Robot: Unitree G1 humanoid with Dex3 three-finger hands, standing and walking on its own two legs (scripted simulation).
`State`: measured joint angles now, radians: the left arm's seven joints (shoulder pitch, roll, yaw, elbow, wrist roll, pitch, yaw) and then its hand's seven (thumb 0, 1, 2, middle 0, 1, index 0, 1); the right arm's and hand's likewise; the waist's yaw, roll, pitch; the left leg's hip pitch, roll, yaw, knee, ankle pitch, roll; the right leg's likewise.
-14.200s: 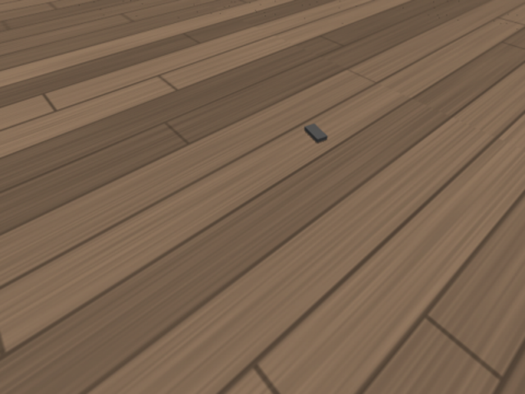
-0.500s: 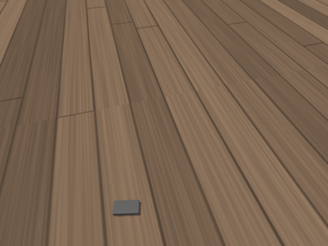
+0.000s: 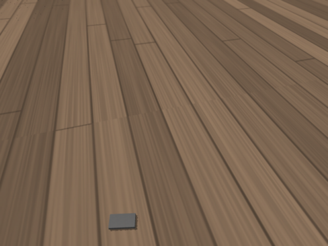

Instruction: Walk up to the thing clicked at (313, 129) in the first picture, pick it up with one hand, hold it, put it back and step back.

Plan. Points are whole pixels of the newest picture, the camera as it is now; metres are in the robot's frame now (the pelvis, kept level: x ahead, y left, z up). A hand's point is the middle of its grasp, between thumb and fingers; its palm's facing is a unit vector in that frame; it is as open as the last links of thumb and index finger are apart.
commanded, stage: walk up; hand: left
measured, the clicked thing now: (122, 221) +0.42 +0.25 -0.77
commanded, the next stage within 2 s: none
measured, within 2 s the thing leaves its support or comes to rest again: neither
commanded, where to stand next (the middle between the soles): +0.05 +0.00 m, yaw +1 degrees
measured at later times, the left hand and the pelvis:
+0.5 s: hand out of the picture +0.09 +0.25 -0.16, palm faces -0.01 -0.94 -0.34, open 7.4 cm; pelvis +0.01 +0.00 +0.00, yaw +0 degrees
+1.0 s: hand out of the picture -0.04 +0.24 -0.14, palm faces +0.05 -0.90 -0.43, open 7.4 cm; pelvis -0.07 -0.03 -0.01, yaw +2 degrees
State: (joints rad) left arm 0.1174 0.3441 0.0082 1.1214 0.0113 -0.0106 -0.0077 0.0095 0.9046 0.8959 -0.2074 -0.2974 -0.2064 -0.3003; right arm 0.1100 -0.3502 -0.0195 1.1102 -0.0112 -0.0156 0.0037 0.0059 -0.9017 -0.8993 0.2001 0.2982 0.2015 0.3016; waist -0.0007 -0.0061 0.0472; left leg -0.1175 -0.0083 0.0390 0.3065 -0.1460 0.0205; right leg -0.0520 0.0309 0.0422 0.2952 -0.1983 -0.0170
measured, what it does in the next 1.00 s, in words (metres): lifts its left foot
